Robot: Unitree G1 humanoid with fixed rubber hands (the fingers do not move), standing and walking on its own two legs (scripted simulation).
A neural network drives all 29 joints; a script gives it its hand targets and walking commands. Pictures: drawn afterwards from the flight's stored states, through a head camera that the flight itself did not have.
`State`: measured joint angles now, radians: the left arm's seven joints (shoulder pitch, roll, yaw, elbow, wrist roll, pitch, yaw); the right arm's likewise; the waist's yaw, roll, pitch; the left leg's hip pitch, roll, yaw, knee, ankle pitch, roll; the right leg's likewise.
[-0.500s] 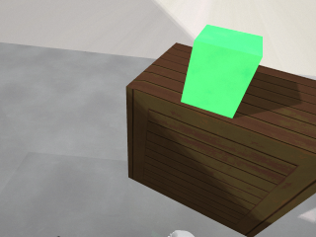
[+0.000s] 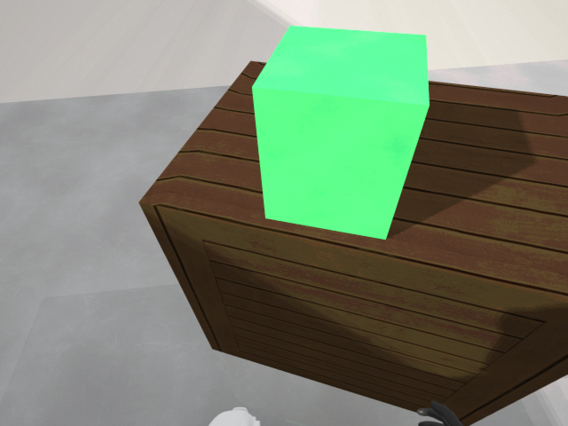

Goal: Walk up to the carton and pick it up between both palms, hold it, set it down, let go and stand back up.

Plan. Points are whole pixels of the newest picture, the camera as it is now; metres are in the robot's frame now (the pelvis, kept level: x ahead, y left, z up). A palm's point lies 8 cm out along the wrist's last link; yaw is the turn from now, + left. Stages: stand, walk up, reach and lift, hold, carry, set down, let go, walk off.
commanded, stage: walk up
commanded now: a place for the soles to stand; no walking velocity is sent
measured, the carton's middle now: (338, 134) +0.54 -0.04 +0.13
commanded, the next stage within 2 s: none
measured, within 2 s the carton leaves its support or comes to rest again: neither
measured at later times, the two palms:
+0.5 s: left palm (168, 368) +0.23 +0.21 -0.09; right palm out of the picture +0.12 -0.26 -0.11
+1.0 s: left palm (143, 415) +0.16 +0.24 -0.11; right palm out of the picture +0.06 -0.25 -0.11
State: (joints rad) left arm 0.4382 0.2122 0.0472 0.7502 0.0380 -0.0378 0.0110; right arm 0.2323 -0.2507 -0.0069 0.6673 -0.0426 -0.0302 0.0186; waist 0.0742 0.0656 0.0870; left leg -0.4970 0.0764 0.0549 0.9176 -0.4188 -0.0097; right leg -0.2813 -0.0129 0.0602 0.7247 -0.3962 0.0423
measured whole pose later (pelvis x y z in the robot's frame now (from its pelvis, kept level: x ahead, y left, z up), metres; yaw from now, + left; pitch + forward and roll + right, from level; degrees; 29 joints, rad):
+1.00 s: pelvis +0.05 +0.01 +0.01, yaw -14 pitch -2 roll +1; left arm 0.28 0.23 -0.01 0.85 0.00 0.01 0.00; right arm 0.25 -0.25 0.01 0.86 -0.02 0.01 0.00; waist 0.01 -0.02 0.02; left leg -0.27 0.14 0.25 0.57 -0.25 -0.02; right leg -0.29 0.04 0.10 0.63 -0.30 -0.02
